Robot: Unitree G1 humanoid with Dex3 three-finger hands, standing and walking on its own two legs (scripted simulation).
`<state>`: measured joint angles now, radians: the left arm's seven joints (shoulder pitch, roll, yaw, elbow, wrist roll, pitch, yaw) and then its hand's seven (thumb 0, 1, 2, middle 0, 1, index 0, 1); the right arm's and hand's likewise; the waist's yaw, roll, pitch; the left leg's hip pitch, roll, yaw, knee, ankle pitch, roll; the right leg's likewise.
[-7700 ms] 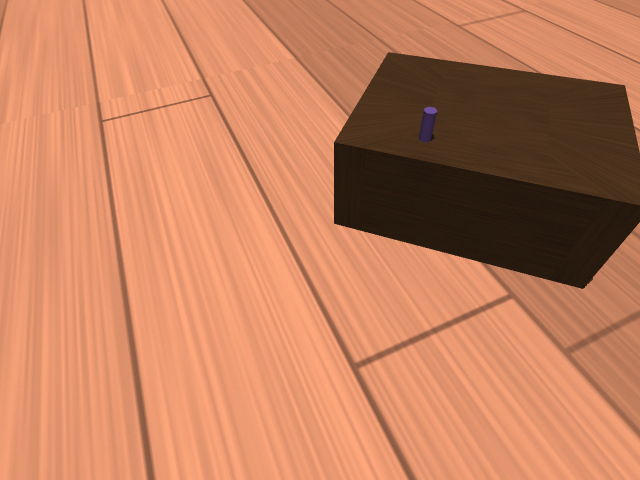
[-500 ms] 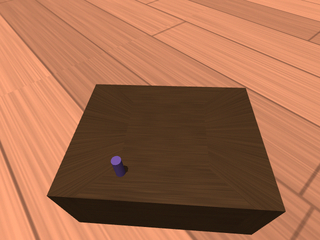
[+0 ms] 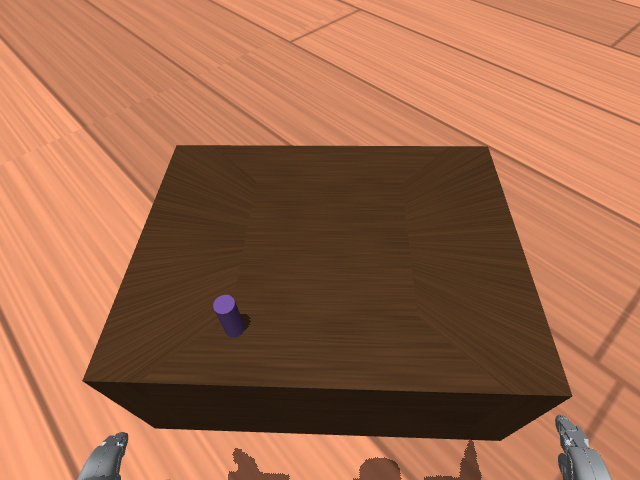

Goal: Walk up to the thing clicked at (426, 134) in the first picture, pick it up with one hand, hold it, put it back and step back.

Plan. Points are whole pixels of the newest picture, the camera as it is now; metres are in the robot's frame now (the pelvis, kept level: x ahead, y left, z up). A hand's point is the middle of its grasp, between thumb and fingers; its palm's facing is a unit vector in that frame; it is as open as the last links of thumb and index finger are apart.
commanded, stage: go down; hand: left
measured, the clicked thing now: (229, 316) +0.47 +0.23 -0.29
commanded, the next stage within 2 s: none
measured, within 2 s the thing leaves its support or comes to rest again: neither
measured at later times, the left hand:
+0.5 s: hand (138, 468) +0.17 +0.27 -0.12, palm faces +0.09 -0.94 -0.32, open 17.4 cm
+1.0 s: hand (114, 472) +0.16 +0.29 -0.10, palm faces +0.15 -0.94 -0.31, open 17.5 cm
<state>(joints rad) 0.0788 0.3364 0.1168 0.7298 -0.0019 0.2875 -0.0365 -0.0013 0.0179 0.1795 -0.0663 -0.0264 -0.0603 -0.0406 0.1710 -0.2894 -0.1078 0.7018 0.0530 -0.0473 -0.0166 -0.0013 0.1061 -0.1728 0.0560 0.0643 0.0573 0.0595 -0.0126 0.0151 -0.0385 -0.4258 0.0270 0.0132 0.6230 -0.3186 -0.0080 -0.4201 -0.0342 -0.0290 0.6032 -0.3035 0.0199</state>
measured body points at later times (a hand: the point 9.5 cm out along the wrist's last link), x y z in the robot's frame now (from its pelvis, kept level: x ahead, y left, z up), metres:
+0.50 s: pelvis +0.02 +0.01 -0.01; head +0.06 +0.01 +0.44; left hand +0.17 +0.32 -0.09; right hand +0.17 -0.27 -0.09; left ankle -0.01 +0.12 -0.73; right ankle +0.00 -0.13 -0.73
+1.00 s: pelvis +0.01 +0.00 -0.02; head +0.04 +0.00 +0.42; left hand +0.15 +0.33 -0.07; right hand +0.17 -0.26 -0.07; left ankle -0.01 +0.12 -0.73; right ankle +0.00 -0.13 -0.73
